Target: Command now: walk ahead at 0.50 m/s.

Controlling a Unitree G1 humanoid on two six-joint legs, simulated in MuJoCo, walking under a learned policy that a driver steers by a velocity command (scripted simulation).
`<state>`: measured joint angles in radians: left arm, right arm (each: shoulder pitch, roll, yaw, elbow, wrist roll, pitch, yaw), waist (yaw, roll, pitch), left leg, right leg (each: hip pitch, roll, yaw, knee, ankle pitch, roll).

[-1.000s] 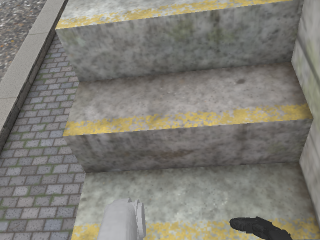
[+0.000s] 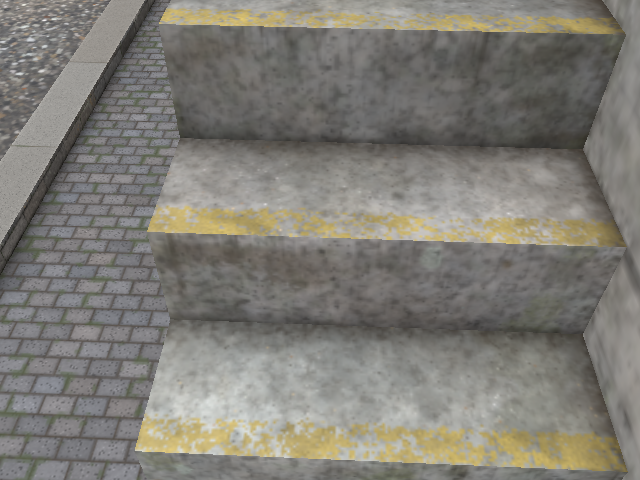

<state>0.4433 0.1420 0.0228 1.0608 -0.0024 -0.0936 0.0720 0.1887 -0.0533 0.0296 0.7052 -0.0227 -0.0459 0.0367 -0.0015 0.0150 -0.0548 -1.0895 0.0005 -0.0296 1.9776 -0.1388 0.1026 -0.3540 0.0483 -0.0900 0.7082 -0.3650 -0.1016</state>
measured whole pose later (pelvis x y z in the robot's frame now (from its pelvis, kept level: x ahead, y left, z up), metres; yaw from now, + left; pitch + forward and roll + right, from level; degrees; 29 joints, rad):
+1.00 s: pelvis +0.19 +0.00 +0.21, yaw -4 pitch -2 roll +3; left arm 0.12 0.14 0.01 0.82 -0.03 -0.03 0.08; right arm 0.49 -0.07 -0.05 0.94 -0.03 0.02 -0.06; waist -0.12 0.02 0.00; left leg -0.87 -0.15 -0.14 1.72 -0.13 -0.01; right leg -0.39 -0.05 -0.24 0.67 -0.26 -0.14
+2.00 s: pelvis +0.08 -0.06 +0.02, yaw -1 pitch +3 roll -1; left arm 0.53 0.20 0.06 0.89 0.06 -0.13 0.11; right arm 0.01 -0.19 -0.05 0.57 -0.05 0.06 0.04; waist 0.05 0.08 -0.04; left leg -1.11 0.11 -0.03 2.10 -0.51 0.10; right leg -0.03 -0.09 -0.24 0.34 -0.37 -0.03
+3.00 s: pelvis +0.37 -0.04 +0.34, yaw -5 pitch -1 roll -1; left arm 0.22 0.16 0.03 0.87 0.04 -0.02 0.10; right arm 0.26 -0.19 -0.04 0.79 -0.04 0.01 -0.01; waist -0.04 0.03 0.03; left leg -0.78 -0.18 -0.16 1.81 -0.14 0.01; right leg -0.58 -0.04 -0.13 1.16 -0.58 -0.06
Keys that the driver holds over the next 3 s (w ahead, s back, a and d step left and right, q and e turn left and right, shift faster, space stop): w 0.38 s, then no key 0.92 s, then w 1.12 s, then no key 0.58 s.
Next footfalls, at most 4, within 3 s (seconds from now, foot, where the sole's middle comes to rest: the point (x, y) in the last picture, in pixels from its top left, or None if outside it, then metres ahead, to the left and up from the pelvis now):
0.10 left None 0.11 0.13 -0.49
0.32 left None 0.08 0.21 -0.75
0.68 right None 0.30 -0.05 -0.55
1.20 left None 0.24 0.10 -0.55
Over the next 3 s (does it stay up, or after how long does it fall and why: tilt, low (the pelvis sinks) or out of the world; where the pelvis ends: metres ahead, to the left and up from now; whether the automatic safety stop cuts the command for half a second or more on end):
stays up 0.37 -0.04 0.34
